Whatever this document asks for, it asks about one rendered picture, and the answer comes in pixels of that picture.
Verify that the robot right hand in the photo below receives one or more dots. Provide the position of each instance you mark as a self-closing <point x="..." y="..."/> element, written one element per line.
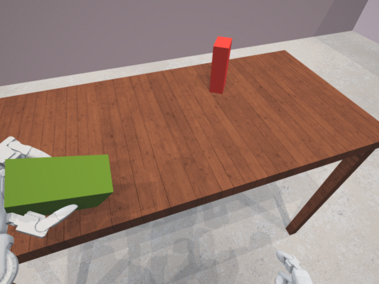
<point x="293" y="266"/>

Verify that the sponge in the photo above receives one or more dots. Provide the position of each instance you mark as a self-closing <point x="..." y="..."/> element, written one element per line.
<point x="47" y="184"/>

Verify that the table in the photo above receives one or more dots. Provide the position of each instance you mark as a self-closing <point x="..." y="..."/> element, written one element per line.
<point x="173" y="145"/>

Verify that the robot left forearm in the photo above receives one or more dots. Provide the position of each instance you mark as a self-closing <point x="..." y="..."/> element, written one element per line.
<point x="8" y="261"/>

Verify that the robot left hand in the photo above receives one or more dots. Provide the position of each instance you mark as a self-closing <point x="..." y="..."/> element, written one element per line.
<point x="31" y="223"/>

